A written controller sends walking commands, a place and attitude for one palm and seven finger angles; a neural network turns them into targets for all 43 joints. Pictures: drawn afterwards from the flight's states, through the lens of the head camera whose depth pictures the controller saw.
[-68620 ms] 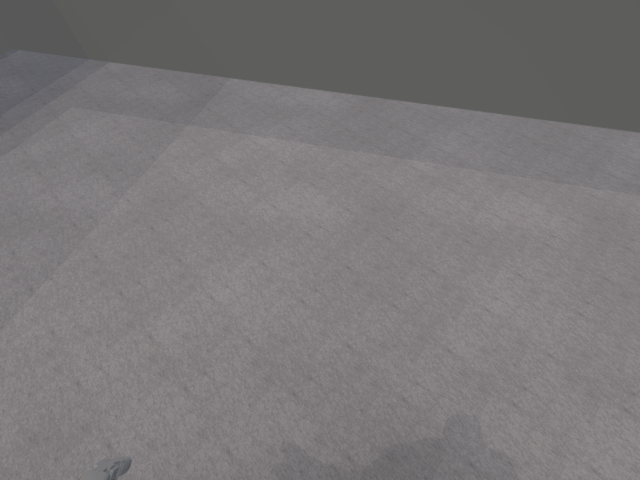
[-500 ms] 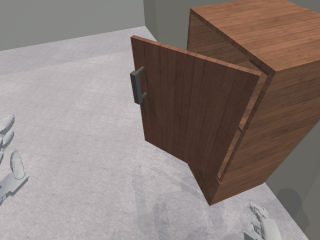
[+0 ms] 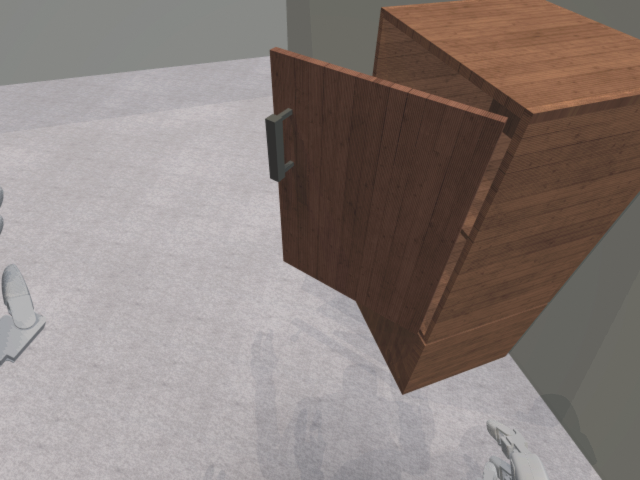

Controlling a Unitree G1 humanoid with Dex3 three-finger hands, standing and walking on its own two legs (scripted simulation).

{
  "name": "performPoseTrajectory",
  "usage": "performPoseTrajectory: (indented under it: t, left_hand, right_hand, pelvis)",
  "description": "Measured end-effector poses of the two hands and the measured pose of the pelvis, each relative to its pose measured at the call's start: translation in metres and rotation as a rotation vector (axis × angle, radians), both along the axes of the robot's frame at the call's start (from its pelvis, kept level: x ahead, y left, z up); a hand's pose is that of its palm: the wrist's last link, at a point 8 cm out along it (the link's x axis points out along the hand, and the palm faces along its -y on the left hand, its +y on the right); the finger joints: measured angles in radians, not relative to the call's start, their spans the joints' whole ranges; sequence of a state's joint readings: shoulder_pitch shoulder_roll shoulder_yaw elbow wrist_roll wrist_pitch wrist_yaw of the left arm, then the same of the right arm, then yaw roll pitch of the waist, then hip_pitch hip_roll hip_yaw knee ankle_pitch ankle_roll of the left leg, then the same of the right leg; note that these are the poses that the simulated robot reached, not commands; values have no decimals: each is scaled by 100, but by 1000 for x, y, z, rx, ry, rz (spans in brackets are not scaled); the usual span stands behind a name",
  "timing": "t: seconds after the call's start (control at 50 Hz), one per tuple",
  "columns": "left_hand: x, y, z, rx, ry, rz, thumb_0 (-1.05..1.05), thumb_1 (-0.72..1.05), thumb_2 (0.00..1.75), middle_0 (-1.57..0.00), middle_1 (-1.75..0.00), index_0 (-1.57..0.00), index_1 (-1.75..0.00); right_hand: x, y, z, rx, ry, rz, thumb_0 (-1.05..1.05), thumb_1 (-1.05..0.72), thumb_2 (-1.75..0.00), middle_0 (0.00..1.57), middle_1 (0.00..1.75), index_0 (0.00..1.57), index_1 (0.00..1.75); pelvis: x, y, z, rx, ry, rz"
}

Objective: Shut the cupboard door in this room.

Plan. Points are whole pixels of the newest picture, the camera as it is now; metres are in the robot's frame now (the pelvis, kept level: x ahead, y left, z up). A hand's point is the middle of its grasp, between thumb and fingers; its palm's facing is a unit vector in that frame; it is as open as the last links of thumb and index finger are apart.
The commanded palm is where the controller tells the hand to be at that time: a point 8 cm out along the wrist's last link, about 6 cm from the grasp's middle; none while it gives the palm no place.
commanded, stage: step back with the hand held close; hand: left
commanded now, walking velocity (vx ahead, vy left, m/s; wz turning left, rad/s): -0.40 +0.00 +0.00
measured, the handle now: (282, 145) +0.72 +0.12 +0.03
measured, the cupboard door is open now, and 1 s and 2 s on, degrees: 36 36 36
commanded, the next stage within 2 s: stop stepping back and stand still in 0.60 s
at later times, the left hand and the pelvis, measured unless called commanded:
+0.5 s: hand (16, 417) +0.13 +0.23 +0.19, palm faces +0.34 -0.81 -0.47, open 7.4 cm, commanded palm +0.06 +0.29 +0.20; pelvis -0.08 -0.01 +0.01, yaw +0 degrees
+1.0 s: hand out of the picture +0.03 +0.27 +0.20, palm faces +0.43 -0.80 -0.42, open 7.4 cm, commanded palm -0.04 +0.31 +0.20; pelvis -0.18 +0.01 +0.02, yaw -1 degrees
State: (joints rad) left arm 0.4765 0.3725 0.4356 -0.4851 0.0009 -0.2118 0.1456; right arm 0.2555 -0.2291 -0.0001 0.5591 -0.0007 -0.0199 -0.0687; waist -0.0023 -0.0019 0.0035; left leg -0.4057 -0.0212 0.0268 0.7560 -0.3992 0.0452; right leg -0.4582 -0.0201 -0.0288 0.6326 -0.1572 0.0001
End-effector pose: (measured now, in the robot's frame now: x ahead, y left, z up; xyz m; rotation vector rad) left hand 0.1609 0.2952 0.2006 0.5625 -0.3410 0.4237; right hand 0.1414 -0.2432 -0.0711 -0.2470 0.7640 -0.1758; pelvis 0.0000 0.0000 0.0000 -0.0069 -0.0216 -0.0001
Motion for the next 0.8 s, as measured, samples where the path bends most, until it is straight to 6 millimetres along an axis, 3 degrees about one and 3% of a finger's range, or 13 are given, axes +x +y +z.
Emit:
performPoseTrajectory:
  t: [0.16,0.28,0.42,0.52,0.58,0.64,0.72,0.8]
  left_hand:
    - [-16,10,10,70,-12,-34,1,88,90,-22,-30,-22,-30]
    - [-37,22,13,96,3,33,1,89,90,-22,-30,-22,-30]
    - [-49,-9,-7,-30,54,-51,2,89,90,-21,-30,-21,-30]
    - [-78,-23,9,42,38,-146,2,88,89,-22,-30,-22,-30]
    - [-99,-8,24,90,-10,-118,2,88,89,-22,-30,-22,-30]
    - [-115,19,26,85,-53,-46,1,88,89,-22,-30,-22,-30]
    - [-129,48,4,9,-21,40,1,89,90,-22,-30,-22,-30]
    - [-148,51,-15,-80,98,68,1,89,90,-21,-30,-21,-30]
  right_hand:
    - [-30,-4,5,-40,26,-36,2,-90,-90,20,30,20,30]
    - [-30,3,7,-17,2,-16,2,-90,-90,20,30,20,30]
    - [-26,7,14,2,-42,52,2,-90,-90,20,30,20,30]
    - [-41,3,31,2,-113,20,1,-90,-90,21,30,20,30]
    - [-57,1,38,-28,-89,2,1,-90,-90,20,30,20,30]
    - [-73,4,38,-68,-61,2,1,-90,-90,20,30,20,30]
    - [-98,16,27,-76,-25,11,1,-90,-90,20,30,20,29]
    - [-128,35,25,-26,-6,27,1,-90,-90,20,30,20,29]
  pelvis:
    - [-20,7,3,-27,16,20]
    - [-25,1,6,-40,64,11]
    - [-64,-9,10,-32,55,-2]
    - [-81,-10,11,-32,38,7]
    - [-87,-3,15,-20,40,14]
    - [-97,8,14,-29,50,21]
    - [-125,18,11,-34,46,39]
    - [-143,22,20,-59,58,20]
